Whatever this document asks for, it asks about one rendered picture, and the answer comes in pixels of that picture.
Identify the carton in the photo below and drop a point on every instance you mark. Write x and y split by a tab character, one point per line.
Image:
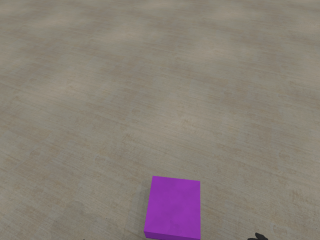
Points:
174	209

